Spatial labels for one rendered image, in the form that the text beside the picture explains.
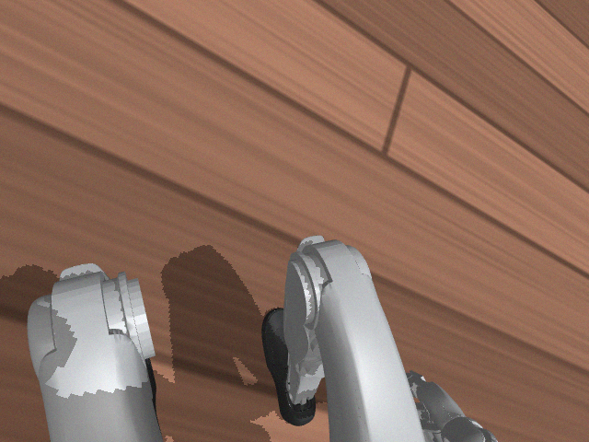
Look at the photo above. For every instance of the right robot hand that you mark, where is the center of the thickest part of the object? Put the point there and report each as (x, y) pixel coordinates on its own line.
(435, 407)

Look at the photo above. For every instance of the right robot foot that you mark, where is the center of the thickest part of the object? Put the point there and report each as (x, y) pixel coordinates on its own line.
(276, 355)

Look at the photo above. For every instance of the right robot arm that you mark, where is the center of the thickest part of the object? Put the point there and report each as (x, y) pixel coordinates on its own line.
(464, 429)

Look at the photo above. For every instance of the left robot foot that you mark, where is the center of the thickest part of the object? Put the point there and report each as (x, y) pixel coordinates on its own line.
(152, 382)

